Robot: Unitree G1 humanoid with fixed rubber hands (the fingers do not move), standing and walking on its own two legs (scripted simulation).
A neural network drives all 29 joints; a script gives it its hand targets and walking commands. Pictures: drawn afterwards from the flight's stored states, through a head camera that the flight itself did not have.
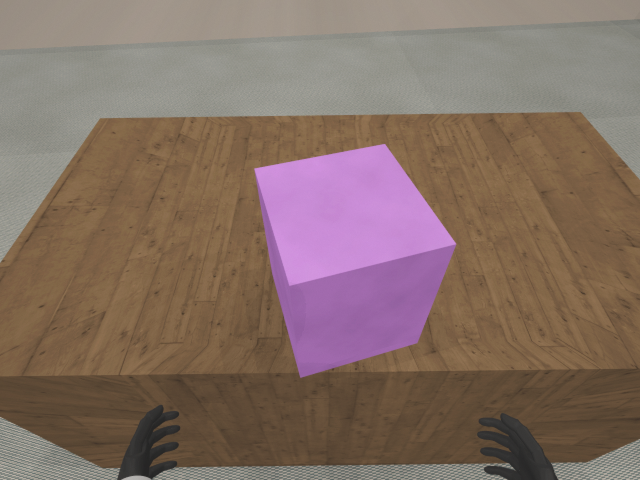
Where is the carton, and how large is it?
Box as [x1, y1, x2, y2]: [254, 144, 455, 377]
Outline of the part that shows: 384,144 254,169 272,274 300,377 417,342 455,246 454,241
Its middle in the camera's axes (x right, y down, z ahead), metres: +0.03 +0.03 +0.59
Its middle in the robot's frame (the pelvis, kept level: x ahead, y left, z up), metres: +0.41 +0.00 +0.01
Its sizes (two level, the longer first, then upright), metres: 0.210 0.200 0.250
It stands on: a pedestal, 0.66 m high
